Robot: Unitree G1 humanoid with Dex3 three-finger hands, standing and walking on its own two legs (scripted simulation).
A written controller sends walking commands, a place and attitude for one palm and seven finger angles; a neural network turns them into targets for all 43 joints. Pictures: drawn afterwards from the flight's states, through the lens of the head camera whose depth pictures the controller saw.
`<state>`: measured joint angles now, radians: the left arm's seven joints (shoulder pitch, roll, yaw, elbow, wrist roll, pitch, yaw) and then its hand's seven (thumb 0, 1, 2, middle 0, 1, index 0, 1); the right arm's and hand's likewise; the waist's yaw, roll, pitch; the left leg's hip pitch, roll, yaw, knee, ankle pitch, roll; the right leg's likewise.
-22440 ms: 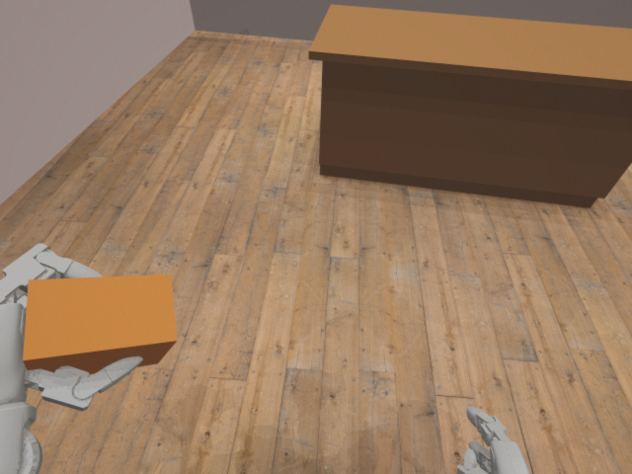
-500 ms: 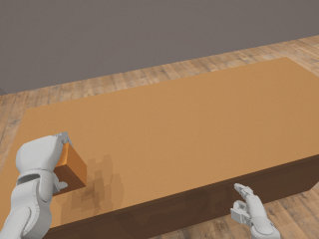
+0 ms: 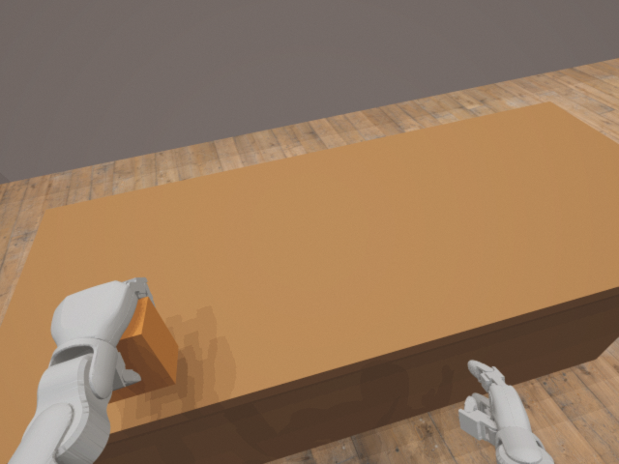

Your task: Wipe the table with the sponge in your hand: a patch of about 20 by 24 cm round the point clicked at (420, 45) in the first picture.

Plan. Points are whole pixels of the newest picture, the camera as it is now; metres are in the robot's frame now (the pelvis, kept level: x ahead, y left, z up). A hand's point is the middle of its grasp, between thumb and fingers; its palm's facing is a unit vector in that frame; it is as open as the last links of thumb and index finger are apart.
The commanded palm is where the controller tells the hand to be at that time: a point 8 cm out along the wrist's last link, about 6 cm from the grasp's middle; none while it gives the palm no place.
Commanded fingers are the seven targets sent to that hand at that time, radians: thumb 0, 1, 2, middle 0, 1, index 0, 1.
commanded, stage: move the sponge above the wiping area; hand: left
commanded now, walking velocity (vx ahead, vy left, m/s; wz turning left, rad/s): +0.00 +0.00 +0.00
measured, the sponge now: (129, 359) +0.21 +0.30 +0.02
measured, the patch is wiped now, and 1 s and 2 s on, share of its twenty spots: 0.00 0.00 0.00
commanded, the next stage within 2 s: none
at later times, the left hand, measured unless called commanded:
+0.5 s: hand (143, 338) +0.24 +0.28 +0.04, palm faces -0.10 -0.13 -0.99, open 10.0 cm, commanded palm +0.22 +0.28 +0.12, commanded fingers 0.00 0.10 1.30 -1.20 -1.60 -1.20 -1.60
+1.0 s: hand (147, 327) +0.25 +0.28 +0.04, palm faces -0.01 -0.07 -1.00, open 10.0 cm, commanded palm +0.22 +0.28 +0.10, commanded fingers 0.00 0.10 1.30 -1.20 -1.60 -1.20 -1.60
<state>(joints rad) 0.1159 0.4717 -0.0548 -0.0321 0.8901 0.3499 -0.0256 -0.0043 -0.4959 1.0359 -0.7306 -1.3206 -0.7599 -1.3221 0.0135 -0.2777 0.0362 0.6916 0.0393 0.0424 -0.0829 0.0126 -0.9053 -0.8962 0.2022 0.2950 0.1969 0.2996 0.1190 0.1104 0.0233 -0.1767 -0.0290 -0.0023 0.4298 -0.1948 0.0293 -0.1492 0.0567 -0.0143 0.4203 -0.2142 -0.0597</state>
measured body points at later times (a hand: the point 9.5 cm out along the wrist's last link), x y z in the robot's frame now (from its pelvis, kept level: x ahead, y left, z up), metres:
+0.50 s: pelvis +0.01 +0.01 +0.00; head +0.00 -0.02 +0.45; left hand +0.24 +0.28 +0.09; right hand +0.25 -0.20 -0.09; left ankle +0.03 +0.10 -0.74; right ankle +0.01 -0.08 -0.74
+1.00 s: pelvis +0.01 +0.01 +0.00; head +0.00 -0.02 +0.45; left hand +0.25 +0.28 +0.09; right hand +0.25 -0.20 -0.09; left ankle +0.03 +0.10 -0.74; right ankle +0.01 -0.08 -0.74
